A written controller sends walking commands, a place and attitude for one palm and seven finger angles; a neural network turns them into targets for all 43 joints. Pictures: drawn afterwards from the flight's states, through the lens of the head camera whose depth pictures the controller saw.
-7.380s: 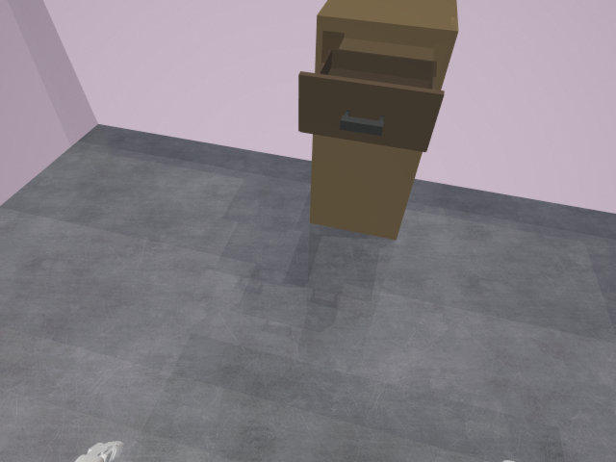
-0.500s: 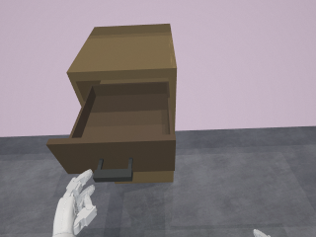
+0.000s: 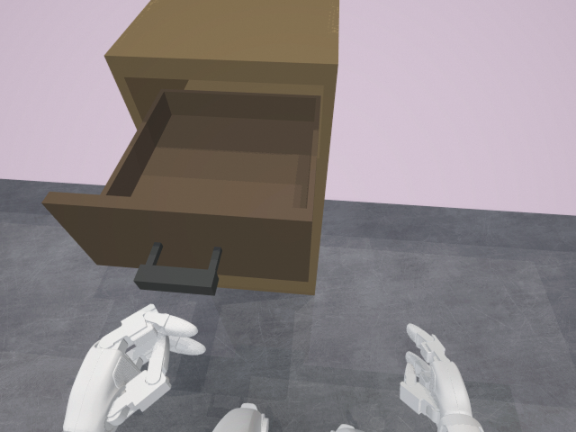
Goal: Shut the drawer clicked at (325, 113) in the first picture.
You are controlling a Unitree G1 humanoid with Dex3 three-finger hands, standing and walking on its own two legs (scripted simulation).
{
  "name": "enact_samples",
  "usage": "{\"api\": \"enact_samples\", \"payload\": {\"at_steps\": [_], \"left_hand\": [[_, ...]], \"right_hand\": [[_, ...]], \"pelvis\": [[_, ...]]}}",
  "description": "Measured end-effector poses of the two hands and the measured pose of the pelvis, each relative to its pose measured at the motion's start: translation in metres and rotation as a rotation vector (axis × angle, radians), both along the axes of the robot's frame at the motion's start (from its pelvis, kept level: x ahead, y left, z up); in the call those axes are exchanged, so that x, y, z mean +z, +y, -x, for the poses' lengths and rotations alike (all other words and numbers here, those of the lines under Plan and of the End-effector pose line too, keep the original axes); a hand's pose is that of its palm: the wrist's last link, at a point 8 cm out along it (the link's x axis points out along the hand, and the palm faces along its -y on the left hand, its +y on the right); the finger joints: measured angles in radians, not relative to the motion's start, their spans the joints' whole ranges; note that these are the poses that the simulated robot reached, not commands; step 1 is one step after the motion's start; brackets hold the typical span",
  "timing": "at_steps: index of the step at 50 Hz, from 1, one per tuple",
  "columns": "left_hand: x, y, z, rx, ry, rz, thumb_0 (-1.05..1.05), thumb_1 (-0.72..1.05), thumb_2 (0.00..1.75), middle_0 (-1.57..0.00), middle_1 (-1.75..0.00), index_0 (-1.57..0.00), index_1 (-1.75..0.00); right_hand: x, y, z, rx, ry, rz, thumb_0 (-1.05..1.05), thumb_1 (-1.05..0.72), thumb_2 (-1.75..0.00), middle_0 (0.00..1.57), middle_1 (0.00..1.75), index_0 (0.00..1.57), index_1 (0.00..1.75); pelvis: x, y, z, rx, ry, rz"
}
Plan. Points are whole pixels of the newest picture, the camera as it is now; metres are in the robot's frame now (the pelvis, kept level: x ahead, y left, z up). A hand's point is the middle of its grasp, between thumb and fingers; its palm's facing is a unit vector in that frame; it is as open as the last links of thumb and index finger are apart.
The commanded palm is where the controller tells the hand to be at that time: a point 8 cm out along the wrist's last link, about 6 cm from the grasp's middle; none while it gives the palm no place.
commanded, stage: raise the hand and make a fist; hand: left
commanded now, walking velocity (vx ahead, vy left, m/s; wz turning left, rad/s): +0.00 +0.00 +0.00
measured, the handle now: (182, 265) +0.32 +0.18 +0.05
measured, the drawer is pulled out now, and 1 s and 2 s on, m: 0.29 0.29 0.29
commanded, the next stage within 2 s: bring the fist close to the handle in 1.16 s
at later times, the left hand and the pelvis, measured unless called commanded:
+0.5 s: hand (126, 384) +0.16 +0.17 +0.12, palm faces -0.02 -1.00 +0.00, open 3.1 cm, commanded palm +0.11 +0.22 +0.13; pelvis +0.00 +0.03 +0.02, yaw -2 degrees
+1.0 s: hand (125, 379) +0.16 +0.16 +0.15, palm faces -0.02 -1.00 +0.02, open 3.3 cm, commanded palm +0.10 +0.21 +0.15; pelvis +0.01 +0.05 +0.02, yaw -1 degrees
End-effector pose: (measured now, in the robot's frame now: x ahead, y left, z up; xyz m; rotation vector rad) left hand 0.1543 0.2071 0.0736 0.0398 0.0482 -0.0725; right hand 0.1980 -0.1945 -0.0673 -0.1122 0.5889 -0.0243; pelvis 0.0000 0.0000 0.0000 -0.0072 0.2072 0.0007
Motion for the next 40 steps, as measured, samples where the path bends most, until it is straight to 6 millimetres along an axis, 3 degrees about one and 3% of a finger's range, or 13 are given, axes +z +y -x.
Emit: {"api": "enact_samples", "payload": {"at_steps": [4, 8, 11, 15, 20, 28, 32, 40], "left_hand": [[-0.001, 0.008, -0.003, 0.025, 0.113, -0.001, 0.02, 0.90, 0.90, -0.85, -1.00, -0.85, -1.00], [0.014, 0.027, 0.009, 0.128, 0.104, -0.027, 0.02, 0.90, 0.90, -0.93, -1.09, -0.92, -1.09], [0.026, 0.034, 0.020, 0.149, 0.055, -0.035, 0.02, 0.90, 0.90, -0.99, -1.15, -0.98, -1.16], [0.029, 0.026, 0.026, 0.095, 0.021, 0.006, 0.02, 0.91, 0.90, -1.07, -1.24, -1.06, -1.24], [0.028, 0.013, 0.022, 0.023, 0.011, 0.042, 0.02, 0.90, 0.90, -1.17, -1.35, -1.17, -1.35], [0.057, 0.018, 0.020, 0.086, -0.068, 0.046, 0.02, 0.90, 0.90, -1.32, -1.51, -1.31, -1.51], [0.064, 0.009, 0.026, 0.071, -0.055, 0.076, 0.02, 0.90, 0.90, -1.36, -1.56, -1.36, -1.56], [0.073, 0.009, 0.030, 0.052, -0.034, 0.035, 0.02, 0.90, 0.90, -1.40, -1.59, -1.39, -1.59]], "right_hand": [[-0.004, -0.018, 0.028, -0.099, 0.103, 0.010, 0.02, -0.90, -0.89, 0.20, 0.30, 0.20, 0.30], [0.001, -0.038, 0.045, -0.170, 0.134, 0.054, 0.02, -0.90, -0.89, 0.20, 0.30, 0.20, 0.30], [0.008, -0.049, 0.048, -0.180, 0.120, 0.093, 0.02, -0.90, -0.90, 0.20, 0.30, 0.20, 0.30], [0.018, -0.052, 0.042, -0.165, 0.061, 0.128, 0.02, -0.90, -0.90, 0.20, 0.29, 0.20, 0.30], [0.034, -0.036, 0.026, -0.138, -0.036, 0.125, 0.02, -0.91, -0.90, 0.20, 0.29, 0.20, 0.30], [0.053, 0.014, 0.005, -0.063, -0.139, 0.032, 0.02, -0.90, -0.90, 0.20, 0.29, 0.20, 0.30], [0.057, 0.034, -0.001, -0.011, -0.161, 0.007, 0.02, -0.90, -0.90, 0.20, 0.30, 0.20, 0.30], [0.055, 0.048, 0.003, 0.024, -0.131, -0.001, 0.02, -0.90, -0.90, 0.20, 0.30, 0.20, 0.30]], "pelvis": [[0.010, -0.001, -0.007, -0.016, -0.020, -0.013], [0.016, 0.002, -0.012, -0.025, -0.034, -0.013], [0.018, 0.006, -0.011, -0.022, -0.035, -0.007], [0.018, 0.015, -0.006, -0.015, -0.035, 0.004], [0.019, 0.025, -0.001, -0.017, -0.044, 0.012], [0.022, 0.039, -0.004, -0.022, -0.081, 0.021], [0.023, 0.046, -0.005, -0.016, -0.100, 0.028], [0.023, 0.053, -0.004, -0.017, -0.116, 0.030]]}}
